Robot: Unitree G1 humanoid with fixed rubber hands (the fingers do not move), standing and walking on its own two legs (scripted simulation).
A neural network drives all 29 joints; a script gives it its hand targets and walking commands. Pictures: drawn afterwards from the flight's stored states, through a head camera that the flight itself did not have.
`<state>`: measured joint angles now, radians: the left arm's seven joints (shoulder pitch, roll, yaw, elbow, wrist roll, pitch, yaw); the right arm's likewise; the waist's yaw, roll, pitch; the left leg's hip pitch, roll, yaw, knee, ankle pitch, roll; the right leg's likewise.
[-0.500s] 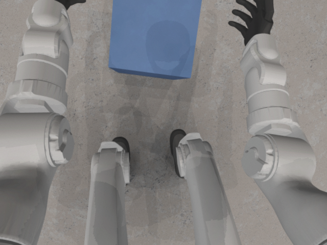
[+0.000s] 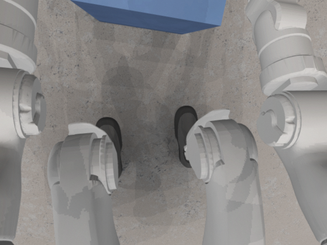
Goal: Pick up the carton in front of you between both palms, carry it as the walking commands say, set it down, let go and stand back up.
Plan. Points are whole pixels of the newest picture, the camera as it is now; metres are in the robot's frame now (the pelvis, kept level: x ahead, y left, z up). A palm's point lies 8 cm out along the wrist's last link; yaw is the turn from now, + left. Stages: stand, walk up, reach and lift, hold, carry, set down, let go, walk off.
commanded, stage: reach and lift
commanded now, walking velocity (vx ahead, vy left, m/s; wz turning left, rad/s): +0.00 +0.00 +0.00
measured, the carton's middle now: out of the picture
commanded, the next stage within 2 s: none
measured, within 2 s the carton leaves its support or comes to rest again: leaves its support in 0.82 s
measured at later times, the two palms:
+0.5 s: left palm out of the picture +0.59 +0.13 -0.18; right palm out of the picture +0.54 -0.17 -0.18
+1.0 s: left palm out of the picture +0.56 +0.14 -0.10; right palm out of the picture +0.53 -0.16 -0.10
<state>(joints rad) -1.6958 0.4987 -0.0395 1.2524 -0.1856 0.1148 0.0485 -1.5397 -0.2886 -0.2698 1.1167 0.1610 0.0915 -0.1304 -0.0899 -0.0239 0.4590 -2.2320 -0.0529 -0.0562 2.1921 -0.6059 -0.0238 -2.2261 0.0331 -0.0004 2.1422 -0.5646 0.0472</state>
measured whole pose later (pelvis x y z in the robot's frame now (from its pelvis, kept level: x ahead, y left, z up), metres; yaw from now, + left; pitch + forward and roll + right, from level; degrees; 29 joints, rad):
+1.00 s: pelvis +0.01 +0.00 +0.01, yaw +1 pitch +40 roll -2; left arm -1.37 0.24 0.16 0.89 -0.02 0.31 0.11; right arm -1.21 -0.10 -0.40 0.70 0.05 0.31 -0.17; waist -0.06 -0.01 0.15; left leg -2.24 -0.11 -0.06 2.16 -0.61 -0.04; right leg -2.23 0.09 0.06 2.12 -0.59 0.10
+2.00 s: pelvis +0.05 +0.00 +0.26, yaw +3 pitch +31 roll +0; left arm -0.70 -0.08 0.39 0.67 0.23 0.34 0.05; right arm -0.66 0.10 -0.44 0.60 -0.22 0.35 -0.04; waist -0.03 0.01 -0.23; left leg -1.35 -0.11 -0.11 1.27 -0.46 -0.03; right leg -1.35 0.08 0.11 1.25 -0.44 0.05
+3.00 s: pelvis +0.08 -0.01 +0.39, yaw +3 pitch -4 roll +0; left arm -0.33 -0.17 0.31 0.40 0.30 0.61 0.00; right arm -0.33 0.17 -0.31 0.39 -0.30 0.62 0.00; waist 0.00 0.00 -0.01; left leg -0.18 -0.05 -0.14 0.47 -0.23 -0.01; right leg -0.19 0.05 0.13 0.47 -0.22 0.01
